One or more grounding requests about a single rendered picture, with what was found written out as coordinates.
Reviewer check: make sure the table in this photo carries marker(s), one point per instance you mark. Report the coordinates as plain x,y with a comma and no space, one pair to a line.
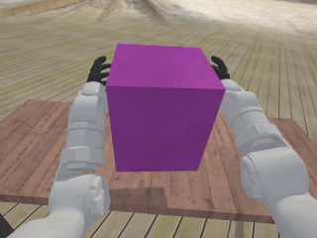
33,135

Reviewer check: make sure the robot right hand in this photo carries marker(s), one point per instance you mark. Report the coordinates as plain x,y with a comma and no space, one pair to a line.
221,70

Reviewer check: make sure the robot left hand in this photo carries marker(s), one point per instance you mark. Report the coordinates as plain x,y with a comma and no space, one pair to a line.
97,67

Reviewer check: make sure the robot left upper arm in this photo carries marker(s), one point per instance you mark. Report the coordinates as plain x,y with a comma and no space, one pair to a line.
76,202

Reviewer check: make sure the robot left forearm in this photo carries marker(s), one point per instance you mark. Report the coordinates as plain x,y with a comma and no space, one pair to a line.
85,132

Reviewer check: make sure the carton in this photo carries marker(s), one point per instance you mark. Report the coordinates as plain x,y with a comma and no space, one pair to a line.
162,102

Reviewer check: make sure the robot right forearm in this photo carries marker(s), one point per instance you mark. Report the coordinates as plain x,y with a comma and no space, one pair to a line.
252,130

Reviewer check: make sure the robot right upper arm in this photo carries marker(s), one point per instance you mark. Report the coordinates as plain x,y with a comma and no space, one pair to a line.
277,178

